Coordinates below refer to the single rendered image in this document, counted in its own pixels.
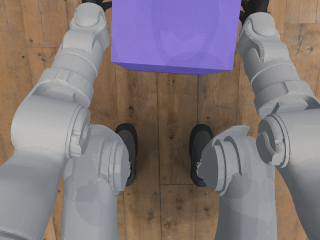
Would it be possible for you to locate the robot right upper arm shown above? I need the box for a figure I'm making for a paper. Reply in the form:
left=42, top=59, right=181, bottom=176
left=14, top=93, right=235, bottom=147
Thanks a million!
left=256, top=108, right=320, bottom=240

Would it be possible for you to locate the robot shin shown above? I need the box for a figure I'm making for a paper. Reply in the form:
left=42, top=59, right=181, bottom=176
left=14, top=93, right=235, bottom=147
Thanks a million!
left=196, top=125, right=275, bottom=188
left=62, top=124, right=131, bottom=182

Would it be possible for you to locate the left robot forearm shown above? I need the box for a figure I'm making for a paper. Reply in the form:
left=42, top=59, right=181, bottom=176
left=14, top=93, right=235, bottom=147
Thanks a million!
left=10, top=2, right=110, bottom=145

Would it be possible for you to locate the carton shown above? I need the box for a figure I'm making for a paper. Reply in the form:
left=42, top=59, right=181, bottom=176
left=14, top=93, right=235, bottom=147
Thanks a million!
left=111, top=0, right=242, bottom=75

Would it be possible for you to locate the right robot shin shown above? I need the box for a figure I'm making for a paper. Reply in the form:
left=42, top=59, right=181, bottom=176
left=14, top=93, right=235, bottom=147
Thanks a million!
left=196, top=125, right=275, bottom=188

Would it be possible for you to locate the robot left upper arm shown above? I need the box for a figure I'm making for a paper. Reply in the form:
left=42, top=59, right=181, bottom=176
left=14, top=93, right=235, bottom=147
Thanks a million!
left=0, top=95, right=91, bottom=240

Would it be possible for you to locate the right robot forearm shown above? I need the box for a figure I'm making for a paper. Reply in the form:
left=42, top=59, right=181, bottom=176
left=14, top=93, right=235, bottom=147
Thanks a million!
left=236, top=12, right=320, bottom=118

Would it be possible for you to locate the left robot hand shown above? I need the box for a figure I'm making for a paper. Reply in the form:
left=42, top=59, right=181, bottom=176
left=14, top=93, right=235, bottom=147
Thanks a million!
left=82, top=0, right=112, bottom=12

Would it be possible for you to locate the right robot hand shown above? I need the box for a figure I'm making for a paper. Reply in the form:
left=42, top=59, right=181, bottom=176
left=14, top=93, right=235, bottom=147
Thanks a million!
left=239, top=0, right=270, bottom=26

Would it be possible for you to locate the left robot shin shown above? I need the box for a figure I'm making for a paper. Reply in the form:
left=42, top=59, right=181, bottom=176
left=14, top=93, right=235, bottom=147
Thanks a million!
left=62, top=124, right=131, bottom=182

